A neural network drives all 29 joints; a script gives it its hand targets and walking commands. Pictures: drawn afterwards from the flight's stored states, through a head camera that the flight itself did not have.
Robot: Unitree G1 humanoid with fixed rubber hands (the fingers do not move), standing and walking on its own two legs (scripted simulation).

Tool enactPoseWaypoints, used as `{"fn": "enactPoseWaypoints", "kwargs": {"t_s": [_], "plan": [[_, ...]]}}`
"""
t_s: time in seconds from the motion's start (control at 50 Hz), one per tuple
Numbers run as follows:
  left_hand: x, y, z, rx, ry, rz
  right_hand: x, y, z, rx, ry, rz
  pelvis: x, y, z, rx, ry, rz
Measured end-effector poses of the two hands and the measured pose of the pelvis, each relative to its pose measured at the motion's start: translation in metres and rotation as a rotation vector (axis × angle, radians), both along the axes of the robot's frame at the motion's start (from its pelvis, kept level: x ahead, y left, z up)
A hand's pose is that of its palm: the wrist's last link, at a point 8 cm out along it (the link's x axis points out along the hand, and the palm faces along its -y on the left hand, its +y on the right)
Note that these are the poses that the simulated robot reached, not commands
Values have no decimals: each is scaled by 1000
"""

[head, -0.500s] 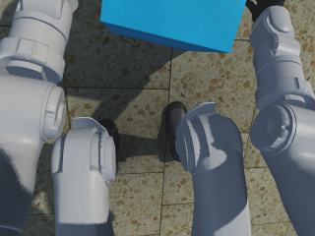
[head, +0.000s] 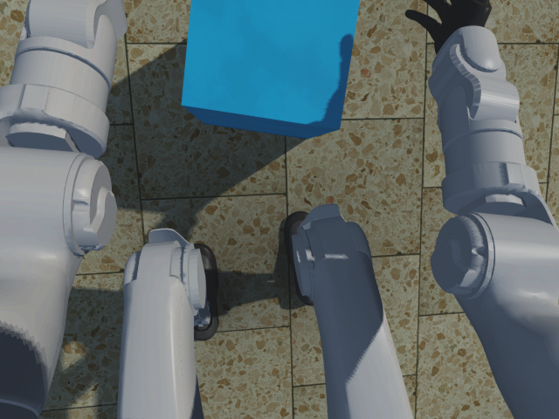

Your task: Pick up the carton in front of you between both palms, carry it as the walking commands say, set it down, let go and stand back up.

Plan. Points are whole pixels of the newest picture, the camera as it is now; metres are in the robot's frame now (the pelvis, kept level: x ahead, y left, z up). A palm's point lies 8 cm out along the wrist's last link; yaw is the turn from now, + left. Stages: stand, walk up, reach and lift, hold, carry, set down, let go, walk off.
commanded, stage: set down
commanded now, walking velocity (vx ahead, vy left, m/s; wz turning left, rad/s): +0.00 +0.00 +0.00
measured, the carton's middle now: (266, 64) +0.54 -0.07 -0.32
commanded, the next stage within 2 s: let go in 0.62 s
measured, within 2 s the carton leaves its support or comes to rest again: neither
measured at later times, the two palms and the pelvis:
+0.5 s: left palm out of the picture +0.61 +0.11 +0.04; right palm out of the picture +0.51 -0.28 +0.04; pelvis +0.03 +0.00 +0.13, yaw +0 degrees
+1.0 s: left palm out of the picture +0.49 +0.14 +0.14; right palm out of the picture +0.43 -0.27 +0.15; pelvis +0.07 -0.02 +0.26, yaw +2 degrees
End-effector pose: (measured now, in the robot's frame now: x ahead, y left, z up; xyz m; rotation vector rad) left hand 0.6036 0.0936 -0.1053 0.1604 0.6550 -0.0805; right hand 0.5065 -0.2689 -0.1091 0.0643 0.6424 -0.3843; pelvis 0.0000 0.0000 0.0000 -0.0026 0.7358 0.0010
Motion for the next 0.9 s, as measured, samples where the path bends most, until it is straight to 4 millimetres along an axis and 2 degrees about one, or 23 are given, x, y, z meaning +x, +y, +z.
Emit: {"fn": "enactPoseWaypoints", "kwargs": {"t_s": [0.26,0.54,0.68,0.78,0.9], "plan": [[3,10,66,1,-21,-13,4,-4,73,-20,-6,7,11,0,61,-6,86,11],[3,14,156,0,-14,-18,1,-7,162,-9,-15,15,27,2,141,2,103,5],[-1,19,192,1,-7,-13,-1,-5,197,-14,-10,35,33,0,178,6,89,7],[-19,25,211,27,-2,20,-11,-1,214,-37,17,103,40,-3,202,13,67,7],[-72,38,229,73,27,101,-45,3,235,-72,98,231,54,-9,235,21,-5,11]]}}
